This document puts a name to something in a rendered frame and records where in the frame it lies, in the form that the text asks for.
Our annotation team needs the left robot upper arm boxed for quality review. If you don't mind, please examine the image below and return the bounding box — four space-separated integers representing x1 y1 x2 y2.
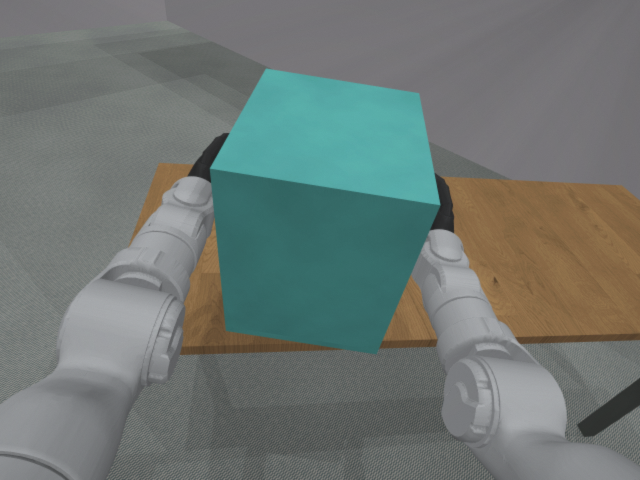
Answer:
0 279 185 480

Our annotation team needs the right robot upper arm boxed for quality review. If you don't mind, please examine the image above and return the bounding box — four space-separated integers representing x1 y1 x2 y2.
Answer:
441 355 640 480

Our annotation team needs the table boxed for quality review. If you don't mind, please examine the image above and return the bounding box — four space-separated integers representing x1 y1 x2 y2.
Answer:
128 163 640 437

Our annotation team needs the robot right forearm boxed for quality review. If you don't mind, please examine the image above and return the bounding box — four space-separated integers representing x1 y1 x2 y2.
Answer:
411 229 567 430

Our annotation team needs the robot left hand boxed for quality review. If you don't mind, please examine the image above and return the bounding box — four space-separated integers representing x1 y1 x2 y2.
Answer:
187 133 229 183

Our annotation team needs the robot right hand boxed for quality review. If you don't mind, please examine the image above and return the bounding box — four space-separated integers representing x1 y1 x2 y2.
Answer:
430 173 454 233

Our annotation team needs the carton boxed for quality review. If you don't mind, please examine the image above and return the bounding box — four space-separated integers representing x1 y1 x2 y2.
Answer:
210 69 441 354

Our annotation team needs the robot left forearm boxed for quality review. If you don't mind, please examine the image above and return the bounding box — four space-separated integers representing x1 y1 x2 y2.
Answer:
56 176 214 363

